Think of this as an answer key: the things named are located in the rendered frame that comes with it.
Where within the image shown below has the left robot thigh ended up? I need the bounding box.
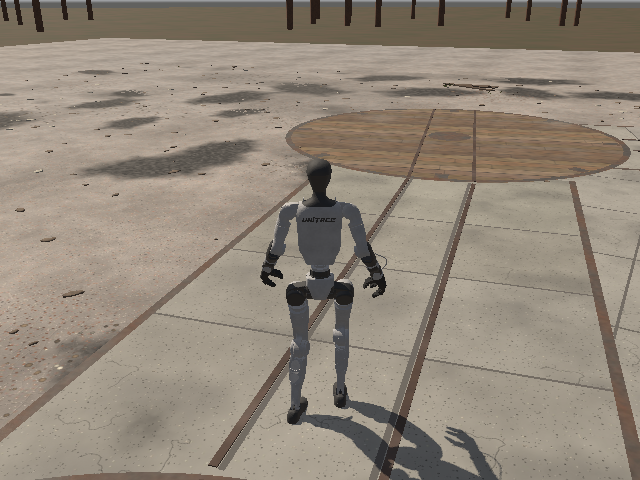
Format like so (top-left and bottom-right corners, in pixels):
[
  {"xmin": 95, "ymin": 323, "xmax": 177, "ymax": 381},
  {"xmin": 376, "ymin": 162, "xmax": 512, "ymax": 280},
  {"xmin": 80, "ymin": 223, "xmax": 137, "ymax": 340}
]
[{"xmin": 286, "ymin": 281, "xmax": 310, "ymax": 358}]

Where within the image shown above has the robot left upper arm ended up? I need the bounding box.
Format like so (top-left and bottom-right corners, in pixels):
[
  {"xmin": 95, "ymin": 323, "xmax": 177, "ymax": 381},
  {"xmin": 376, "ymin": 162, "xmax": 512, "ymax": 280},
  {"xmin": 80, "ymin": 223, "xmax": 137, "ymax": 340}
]
[{"xmin": 270, "ymin": 202, "xmax": 299, "ymax": 256}]

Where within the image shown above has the right robot thigh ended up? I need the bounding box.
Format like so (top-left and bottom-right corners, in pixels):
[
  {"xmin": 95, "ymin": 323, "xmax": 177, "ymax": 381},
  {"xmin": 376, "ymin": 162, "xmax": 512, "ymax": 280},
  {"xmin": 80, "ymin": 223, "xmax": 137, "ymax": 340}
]
[{"xmin": 333, "ymin": 279, "xmax": 354, "ymax": 346}]

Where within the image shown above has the robot right upper arm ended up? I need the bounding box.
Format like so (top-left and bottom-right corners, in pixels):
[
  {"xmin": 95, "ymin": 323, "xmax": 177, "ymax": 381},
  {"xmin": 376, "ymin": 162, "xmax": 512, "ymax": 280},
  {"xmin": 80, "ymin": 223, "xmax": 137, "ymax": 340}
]
[{"xmin": 340, "ymin": 202, "xmax": 370, "ymax": 258}]

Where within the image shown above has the right robot forearm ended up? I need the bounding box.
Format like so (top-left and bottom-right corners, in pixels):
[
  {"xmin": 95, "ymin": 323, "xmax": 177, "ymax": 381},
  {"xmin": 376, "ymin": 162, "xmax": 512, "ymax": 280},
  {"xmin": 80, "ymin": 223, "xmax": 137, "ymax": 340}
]
[{"xmin": 361, "ymin": 242, "xmax": 383, "ymax": 280}]

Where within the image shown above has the robot right hand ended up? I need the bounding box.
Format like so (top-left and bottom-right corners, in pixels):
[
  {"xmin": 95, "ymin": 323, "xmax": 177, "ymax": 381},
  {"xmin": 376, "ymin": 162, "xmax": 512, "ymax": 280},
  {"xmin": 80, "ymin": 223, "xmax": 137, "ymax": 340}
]
[{"xmin": 363, "ymin": 274, "xmax": 387, "ymax": 298}]

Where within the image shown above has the left robot forearm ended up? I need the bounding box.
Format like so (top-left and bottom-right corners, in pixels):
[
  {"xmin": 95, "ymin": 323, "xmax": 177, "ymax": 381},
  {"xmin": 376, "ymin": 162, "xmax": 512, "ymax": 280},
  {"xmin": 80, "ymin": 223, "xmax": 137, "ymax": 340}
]
[{"xmin": 262, "ymin": 240, "xmax": 280, "ymax": 273}]

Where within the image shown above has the robot thigh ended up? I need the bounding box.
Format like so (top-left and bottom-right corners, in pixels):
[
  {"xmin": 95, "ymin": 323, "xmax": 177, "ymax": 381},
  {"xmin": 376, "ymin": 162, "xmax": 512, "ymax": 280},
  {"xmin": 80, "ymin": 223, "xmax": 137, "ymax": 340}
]
[
  {"xmin": 286, "ymin": 281, "xmax": 310, "ymax": 358},
  {"xmin": 333, "ymin": 279, "xmax": 354, "ymax": 346}
]

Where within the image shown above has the robot left hand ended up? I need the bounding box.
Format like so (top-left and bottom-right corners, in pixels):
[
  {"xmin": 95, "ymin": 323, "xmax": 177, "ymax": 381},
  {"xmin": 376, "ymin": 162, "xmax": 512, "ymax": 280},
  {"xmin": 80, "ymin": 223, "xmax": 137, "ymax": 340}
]
[{"xmin": 260, "ymin": 269, "xmax": 283, "ymax": 287}]

